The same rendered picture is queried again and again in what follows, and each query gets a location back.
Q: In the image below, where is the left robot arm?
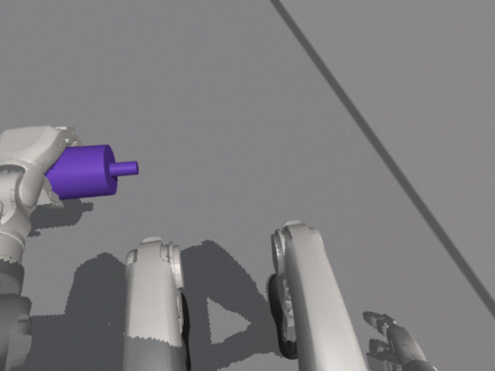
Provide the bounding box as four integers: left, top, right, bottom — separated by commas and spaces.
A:
0, 159, 45, 371

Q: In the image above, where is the bottle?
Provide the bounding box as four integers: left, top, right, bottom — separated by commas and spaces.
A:
44, 145, 138, 200

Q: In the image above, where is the right robot foot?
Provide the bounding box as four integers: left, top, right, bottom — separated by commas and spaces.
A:
268, 274, 298, 359

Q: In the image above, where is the right robot hand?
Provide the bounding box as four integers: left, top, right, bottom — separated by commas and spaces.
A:
363, 311, 427, 371

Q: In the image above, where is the left robot hand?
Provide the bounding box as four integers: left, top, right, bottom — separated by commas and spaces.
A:
0, 125, 83, 210

